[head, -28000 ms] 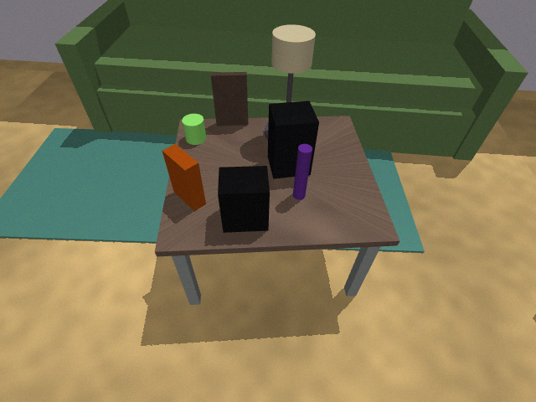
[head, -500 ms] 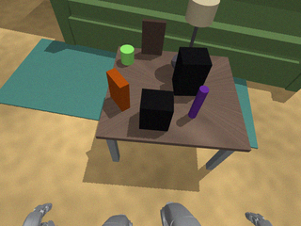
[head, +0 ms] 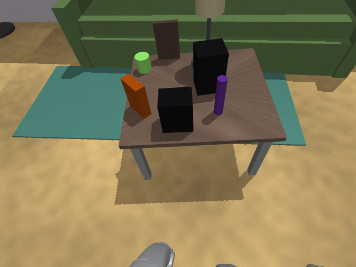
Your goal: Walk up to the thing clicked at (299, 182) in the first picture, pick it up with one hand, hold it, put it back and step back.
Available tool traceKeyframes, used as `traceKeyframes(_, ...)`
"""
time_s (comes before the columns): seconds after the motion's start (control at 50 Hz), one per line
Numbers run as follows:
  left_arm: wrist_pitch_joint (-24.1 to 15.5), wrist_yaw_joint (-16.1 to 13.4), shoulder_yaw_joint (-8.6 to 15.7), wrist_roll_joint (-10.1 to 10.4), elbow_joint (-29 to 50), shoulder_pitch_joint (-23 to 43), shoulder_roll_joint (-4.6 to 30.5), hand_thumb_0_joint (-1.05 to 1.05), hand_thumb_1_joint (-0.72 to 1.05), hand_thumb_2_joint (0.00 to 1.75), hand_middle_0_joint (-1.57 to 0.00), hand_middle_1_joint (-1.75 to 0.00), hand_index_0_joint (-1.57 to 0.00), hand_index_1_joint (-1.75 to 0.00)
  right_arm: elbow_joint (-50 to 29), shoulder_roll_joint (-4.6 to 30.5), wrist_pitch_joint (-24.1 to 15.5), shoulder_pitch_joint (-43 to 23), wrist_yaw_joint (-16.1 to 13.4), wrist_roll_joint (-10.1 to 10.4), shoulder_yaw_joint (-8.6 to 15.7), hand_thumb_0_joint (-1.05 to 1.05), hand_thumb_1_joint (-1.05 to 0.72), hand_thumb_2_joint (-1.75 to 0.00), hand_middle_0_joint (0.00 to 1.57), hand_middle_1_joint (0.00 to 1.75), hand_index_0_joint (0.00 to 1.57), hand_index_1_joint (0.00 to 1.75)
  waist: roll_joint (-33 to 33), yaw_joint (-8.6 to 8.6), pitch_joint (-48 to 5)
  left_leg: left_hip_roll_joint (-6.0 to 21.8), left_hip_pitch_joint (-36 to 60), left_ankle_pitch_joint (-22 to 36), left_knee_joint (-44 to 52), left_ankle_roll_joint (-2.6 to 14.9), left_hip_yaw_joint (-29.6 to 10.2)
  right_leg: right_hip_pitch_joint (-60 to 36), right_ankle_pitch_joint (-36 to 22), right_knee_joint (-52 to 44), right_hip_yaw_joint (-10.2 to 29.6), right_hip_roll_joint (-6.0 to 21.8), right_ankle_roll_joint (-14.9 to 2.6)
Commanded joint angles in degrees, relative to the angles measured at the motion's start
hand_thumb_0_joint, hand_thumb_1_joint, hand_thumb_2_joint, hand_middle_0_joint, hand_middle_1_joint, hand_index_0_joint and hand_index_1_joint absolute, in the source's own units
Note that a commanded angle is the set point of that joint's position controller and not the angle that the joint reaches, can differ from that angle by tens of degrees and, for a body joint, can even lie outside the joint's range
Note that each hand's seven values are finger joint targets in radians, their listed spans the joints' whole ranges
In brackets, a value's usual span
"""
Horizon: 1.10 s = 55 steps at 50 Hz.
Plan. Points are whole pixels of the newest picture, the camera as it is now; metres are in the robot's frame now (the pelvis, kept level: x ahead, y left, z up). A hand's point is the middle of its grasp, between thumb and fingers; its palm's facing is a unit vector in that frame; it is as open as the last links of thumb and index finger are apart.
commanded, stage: step back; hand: right
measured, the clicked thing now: (220, 96) +0.79 -0.15 -0.23
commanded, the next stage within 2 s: none
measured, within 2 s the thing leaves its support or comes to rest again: neither
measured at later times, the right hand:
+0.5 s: hand out of the picture -0.03 -0.23 -0.13, palm faces -0.09 +0.89 -0.44, open 7.4 cm
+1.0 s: hand out of the picture -0.23 -0.24 -0.17, palm faces -0.12 +0.91 -0.41, open 7.4 cm
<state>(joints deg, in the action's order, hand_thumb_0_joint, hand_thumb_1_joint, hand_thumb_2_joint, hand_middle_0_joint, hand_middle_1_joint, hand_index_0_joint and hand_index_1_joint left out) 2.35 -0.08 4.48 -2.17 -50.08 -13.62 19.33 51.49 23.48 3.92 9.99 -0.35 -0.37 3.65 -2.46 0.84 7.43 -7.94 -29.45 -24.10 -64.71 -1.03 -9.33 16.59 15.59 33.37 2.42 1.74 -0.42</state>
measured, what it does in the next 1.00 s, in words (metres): walks backwards: left foot, then right foot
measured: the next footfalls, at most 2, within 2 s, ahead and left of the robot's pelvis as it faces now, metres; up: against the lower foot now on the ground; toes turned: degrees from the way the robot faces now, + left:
left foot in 0.20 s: -0.07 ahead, +0.14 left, +0.00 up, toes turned +3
right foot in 0.62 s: -0.20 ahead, -0.10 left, +0.00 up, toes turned +1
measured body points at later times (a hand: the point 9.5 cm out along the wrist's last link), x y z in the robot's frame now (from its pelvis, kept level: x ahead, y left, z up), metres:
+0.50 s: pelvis -0.16 +0.03 +0.00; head -0.09 +0.06 +0.44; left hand -0.07 +0.35 -0.14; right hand -0.02 -0.27 -0.10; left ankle -0.11 +0.13 -0.73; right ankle -0.20 -0.12 -0.66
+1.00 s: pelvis -0.32 +0.02 -0.02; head -0.26 +0.03 +0.43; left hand -0.21 +0.35 -0.13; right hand -0.22 -0.29 -0.14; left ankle -0.34 +0.13 -0.74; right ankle -0.24 -0.10 -0.73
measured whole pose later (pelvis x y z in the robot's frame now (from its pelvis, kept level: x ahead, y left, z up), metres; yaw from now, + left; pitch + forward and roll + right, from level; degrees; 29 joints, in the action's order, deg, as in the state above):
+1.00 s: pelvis -0.32 +0.02 -0.02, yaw +4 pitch -3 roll +3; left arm 3.1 -0.4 4.9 -2.3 -44.9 -6.3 23.1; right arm 53.1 20.1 1.2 10.3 -1.7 -1.9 2.7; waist 3.8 1.5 10.4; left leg -4.3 -12.6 -20.3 -35.6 0.5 0.0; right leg 23.9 15.8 42.1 -0.3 4.7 -0.3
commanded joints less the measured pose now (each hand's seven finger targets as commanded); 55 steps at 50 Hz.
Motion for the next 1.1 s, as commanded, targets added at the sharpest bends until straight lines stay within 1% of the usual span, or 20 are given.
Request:
traceKeyframes(0.0,-2.1,-1.8,4.0,-0.5,8.2,4.3,14.0,0.00,0.90,0.90,-0.20,-0.30,-0.20,-0.30,-3.8,9.2,-2.0,1.7,-1.4,0.1,1.7,0.00,-0.90,-0.90,0.20,0.30,0.20,0.30,11.5,0.82,-7.8,0.9,-2.6,-2.1,1.0,-1.45,1.2,-9.7,-14.4,-8.9,7.8,9.9,-8.86)
traceKeyframes(0.08,-1.5,-2.7,4.5,-0.2,8.4,2.3,15.6,0.00,0.90,0.90,-0.20,-0.30,-0.20,-0.30,-5.3,8.7,-2.6,0.6,-1.6,-0.7,1.5,0.00,-0.90,-0.90,0.20,0.30,0.20,0.30,15.2,2.54,-11.2,6.7,0.3,-7.8,15.2,-0.62,3.0,-17.3,-26.2,-4.8,11.3,15.7,-12.00)
traceKeyframes(0.16,-0.3,-2.3,3.8,1.2,9.9,8.7,16.3,0.00,0.90,0.90,-0.20,-0.30,-0.20,-0.30,-1.5,8.9,-2.9,8.9,-1.1,-1.1,2.4,0.00,-0.90,-0.90,0.20,0.30,0.20,0.30,13.2,-1.95,-14.2,7.1,14.2,7.2,39.1,1.74,8.9,-11.3,-25.9,3.1,6.8,12.7,-8.28)
traceKeyframes(0.2,0.3,-1.8,2.5,1.6,10.8,7.4,13.2,0.00,0.90,0.90,-0.20,-0.30,-0.20,-0.30,-1.7,13.3,-3.0,7.8,-1.0,-2.0,3.8,0.00,-0.90,-0.90,0.20,0.30,0.20,0.30,-1.6,-1.03,-13.2,15.6,20.7,21.9,42.8,4.82,-4.3,1.9,-8.5,11.8,1.9,4.3,-3.10)
traceKeyframes(0.22,0.3,-2.1,2.3,2.1,10.9,8.3,11.9,0.00,0.90,0.90,-0.20,-0.30,-0.20,-0.30,-3.2,18.1,-2.7,4.3,-0.6,-2.4,4.4,0.00,-0.90,-0.90,0.20,0.30,0.20,0.30,-12.1,-1.23,-11.3,26.0,22.1,28.5,44.8,11.49,-17.3,13.2,17.0,20.8,-2.8,-6.0,-0.91)
traceKeyframes(0.24,0.3,-2.9,3.6,1.1,10.9,12.3,14.4,0.00,0.90,0.90,-0.20,-0.30,-0.20,-0.30,-4.7,21.6,-2.7,3.0,-0.4,-2.4,4.8,0.00,-0.90,-0.90,0.20,0.30,0.20,0.30,-13.0,-4.88,-9.6,30.6,10.5,29.0,45.9,18.24,-23.2,8.9,24.9,30.9,6.2,-6.5,0.07)
traceKeyframes(0.32,0.7,-2.3,3.3,2.3,6.3,5.2,13.8,0.00,0.90,0.90,-0.20,-0.30,-0.20,-0.30,-6.4,12.2,-3.2,-6.4,-1.4,-2.6,2.3,0.00,-0.90,-0.90,0.20,0.30,0.20,0.30,-5.5,1.84,-4.8,20.2,13.0,32.0,42.0,10.76,-3.3,13.6,12.3,42.0,9.1,-8.2,-1.00)
traceKeyframes(0.42,-0.8,-2.1,2.6,1.0,6.4,4.8,12.2,0.00,0.90,0.90,-0.20,-0.30,-0.20,-0.30,-5.5,9.8,-3.0,0.1,-1.5,-1.4,2.5,0.00,-0.90,-0.90,0.20,0.30,0.20,0.30,-5.7,-1.88,-9.8,20.5,30.4,40.9,35.9,14.37,-1.8,15.9,12.8,29.2,5.4,-5.8,2.84)
traceKeyframes(0.54,-1.4,-1.3,2.0,0.9,4.5,1.4,12.5,0.00,0.90,0.90,-0.20,-0.30,-0.20,-0.30,-7.4,13.4,-1.8,-3.0,-1.0,-1.4,3.3,0.00,-0.90,-0.90,0.20,0.30,0.20,0.30,-8.9,-2.07,-13.9,22.6,25.2,29.0,35.4,14.32,-2.6,2.7,9.9,5.3,-0.8,-2.6,1.81)
traceKeyframes(0.6,-1.4,-0.9,2.4,0.3,0.8,-5.6,13.0,0.00,0.90,0.90,-0.20,-0.30,-0.20,-0.30,-7.9,13.6,-1.1,-6.6,-0.7,-0.4,3.2,0.00,-0.90,-0.90,0.20,0.30,0.20,0.30,-6.7,1.92,-16.1,21.1,17.7,20.9,33.3,9.84,-0.8,-7.6,-0.9,-7.5,-2.2,-2.1,-1.36)
traceKeyframes(0.64,-1.2,-0.6,4.3,-0.4,2.5,-2.7,20.0,0.00,0.90,0.90,-0.20,-0.30,-0.20,-0.30,-9.9,9.5,-1.6,-9.3,-0.9,0.4,2.0,0.00,-0.90,-0.90,0.20,0.30,0.20,0.30,12.4,2.67,-10.1,7.4,1.8,1.4,21.5,2.89,4.5,-4.5,0.9,-12.5,20.1,10.9,-9.27)
traceKeyframes(0.66,-1.0,-0.6,5.2,-0.8,4.3,2.1,24.9,0.00,0.90,0.90,-0.20,-0.30,-0.20,-0.30,-9.2,9.6,-1.5,-8.7,-1.7,0.1,2.4,0.00,-0.90,-0.90,0.20,0.30,0.20,0.30,20.9,3.87,-6.7,3.6,3.2,-10.9,7.5,0.35,5.4,6.6,-0.4,-16.8,30.1,21.3,-16.85)
traceKeyframes(0.68,-1.3,-0.9,4.8,-0.7,6.3,6.1,23.8,0.00,0.90,0.90,-0.20,-0.30,-0.20,-0.30,-8.2,11.2,-1.3,-6.4,-1.8,0.1,3.0,0.00,-0.90,-0.90,0.20,0.30,0.20,0.30,19.8,1.95,-3.5,5.7,6.1,-11.0,0.2,0.25,0.3,13.7,-1.6,-18.3,30.6,23.1,-17.38)
traceKeyframes(0.76,-1.4,-1.5,3.6,-0.6,7.3,8.3,15.4,0.00,0.90,0.90,-0.20,-0.30,-0.20,-0.30,-5.5,8.6,-2.3,-2.6,-1.6,0.3,1.5,0.00,-0.90,-0.90,0.20,0.30,0.20,0.30,10.1,-0.41,-7.2,0.7,2.8,-3.5,-1.4,0.56,2.1,0.6,-20.7,-7.2,7.4,9.4,-10.09)
traceKeyframes(0.88,-0.3,-1.6,3.6,-1.3,8.0,2.7,14.9,0.00,0.90,0.90,-0.20,-0.30,-0.20,-0.30,-5.5,6.8,-4.2,-0.8,-2.1,-1.0,1.0,0.00,-0.90,-0.90,0.20,0.30,0.20,0.30,16.3,2.48,-11.7,5.9,3.4,-4.8,25.5,-0.43,8.8,-16.0,-20.0,-2.1,7.8,10.1,-10.28)
traceKeyframes(0.94,0.6,-0.7,3.2,0.0,8.4,4.5,14.8,0.00,0.90,0.90,-0.20,-0.30,-0.20,-0.30,-1.6,7.2,-4.9,5.3,-2.0,-1.5,1.9,0.00,-0.90,-0.90,0.20,0.30,0.20,0.30,11.8,0.21,-13.4,5.0,17.4,12.4,46.4,0.98,11.1,-9.6,-14.4,5.2,6.1,8.9,-7.27)
traceKeyframes(0.98,0.7,-0.2,1.5,0.7,7.9,0.7,9.7,0.00,0.90,0.90,-0.20,-0.30,-0.20,-0.30,-2.1,14.1,-5.2,2.3,-2.0,-2.9,3.5,0.00,-0.90,-0.90,0.20,0.30,0.20,0.30,-6.9,2.13,-12.5,22.9,27.8,7.8,47.7,7.78,-16.5,14.6,12.7,16.1,0.6,-0.5,-1.72)
traceKeyframes(1.0,0.7,-1.1,2.5,0.6,8.0,7.5,13.8,0.00,0.90,0.90,-0.20,-0.30,-0.20,-0.30,-3.4,18.9,-5.1,-0.1,-1.6,-2.3,3.8,0.00,-0.90,-0.90,0.20,0.30,0.20,0.30,-8.2,-1.96,-9.6,30.9,11.8,1.5,49.2,15.37,-22.3,8.9,19.7,21.7,3.9,-0.7,-0.40)
traceKeyframes(1.02,0.6,-0.8,3.1,0.4,7.1,8.9,16.1,0.00,0.90,0.90,-0.20,-0.30,-0.20,-0.30,-4.2,18.1,-5.6,-5.1,-1.8,-2.2,3.8,0.00,-0.90,-0.90,0.20,0.30,0.20,0.30,-8.0,-0.71,-5.0,32.2,3.1,-2.9,51.4,16.80,-23.5,4.0,17.2,26.3,7.3,1.2,-0.61)
traceKeyframes(1.08,-0.1,0.4,2.6,1.3,3.8,3.1,13.9,0.00,0.90,0.90,-0.20,-0.30,-0.20,-0.30,-4.0,10.8,-6.4,-7.7,-1.7,-2.6,1.5,0.00,-0.90,-0.90,0.20,0.30,0.20,0.30,-6.2,2.98,-4.0,20.2,10.6,12.6,45.1,10.35,-2.7,5.5,9.3,23.6,5.2,-2.3,-0.96)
